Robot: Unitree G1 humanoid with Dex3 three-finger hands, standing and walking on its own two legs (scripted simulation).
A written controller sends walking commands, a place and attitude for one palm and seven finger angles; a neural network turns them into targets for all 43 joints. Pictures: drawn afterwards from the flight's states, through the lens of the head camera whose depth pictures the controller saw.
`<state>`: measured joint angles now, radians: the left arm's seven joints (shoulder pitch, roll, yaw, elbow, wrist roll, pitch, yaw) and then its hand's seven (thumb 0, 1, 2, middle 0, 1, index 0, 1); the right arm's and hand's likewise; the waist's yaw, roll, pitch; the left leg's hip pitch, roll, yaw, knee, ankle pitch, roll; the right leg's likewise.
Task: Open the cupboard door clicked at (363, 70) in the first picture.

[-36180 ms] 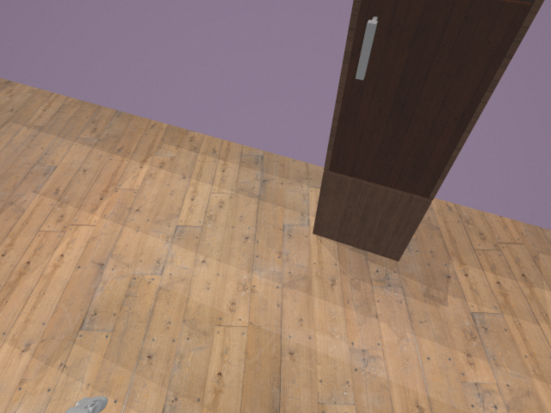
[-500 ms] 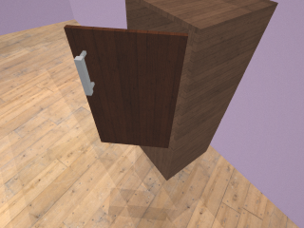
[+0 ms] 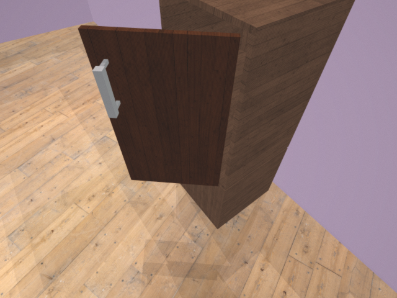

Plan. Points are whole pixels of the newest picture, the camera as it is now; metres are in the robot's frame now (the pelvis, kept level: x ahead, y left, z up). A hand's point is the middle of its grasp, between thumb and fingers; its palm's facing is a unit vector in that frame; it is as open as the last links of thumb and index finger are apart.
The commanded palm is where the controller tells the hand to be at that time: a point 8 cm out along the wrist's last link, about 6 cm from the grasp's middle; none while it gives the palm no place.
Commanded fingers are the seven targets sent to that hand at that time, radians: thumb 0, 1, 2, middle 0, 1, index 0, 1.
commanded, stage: look again from close up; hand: left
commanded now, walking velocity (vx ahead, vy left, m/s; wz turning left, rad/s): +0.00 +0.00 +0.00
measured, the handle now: (109, 89) +0.56 +0.25 +0.11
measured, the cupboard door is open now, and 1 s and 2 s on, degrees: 49 49 49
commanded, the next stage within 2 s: raise the hand with hooked fingers in 0.46 s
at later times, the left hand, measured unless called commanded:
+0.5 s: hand out of the picture +0.06 +0.26 -0.15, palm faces +0.00 -0.96 -0.29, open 7.4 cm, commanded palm none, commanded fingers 0.00 0.90 0.90 -0.20 -0.30 -0.20 -0.30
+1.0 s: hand (58, 287) +0.15 +0.28 -0.04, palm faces +0.01 -1.00 +0.01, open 8.7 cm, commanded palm +0.12 +0.33 -0.01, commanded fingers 0.00 0.36 0.67 -0.24 -0.64 -0.24 -0.64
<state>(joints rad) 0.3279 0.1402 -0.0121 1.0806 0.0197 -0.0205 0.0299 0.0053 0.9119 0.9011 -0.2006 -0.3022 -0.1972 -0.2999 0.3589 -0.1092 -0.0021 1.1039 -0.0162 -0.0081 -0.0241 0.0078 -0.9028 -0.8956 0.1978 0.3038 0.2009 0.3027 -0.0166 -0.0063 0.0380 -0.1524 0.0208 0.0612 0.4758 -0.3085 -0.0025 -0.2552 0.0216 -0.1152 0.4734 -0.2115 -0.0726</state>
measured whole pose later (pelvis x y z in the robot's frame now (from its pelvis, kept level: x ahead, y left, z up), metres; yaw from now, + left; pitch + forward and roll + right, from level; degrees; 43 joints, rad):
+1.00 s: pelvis -0.02 +0.03 -0.08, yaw +3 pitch +11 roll -1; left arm 0.37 0.29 0.31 0.18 -0.39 -0.42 -0.56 0.01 0.59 0.77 -0.22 -0.51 -0.22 -0.50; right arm 0.19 -0.28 -0.01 0.51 0.03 -0.31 -0.02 0.02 -0.90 -0.90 0.20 0.30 0.20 0.30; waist 0.04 -0.02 -0.09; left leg -0.73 -0.02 0.03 1.11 -0.57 0.06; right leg -0.80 -0.01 -0.09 1.06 -0.44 -0.03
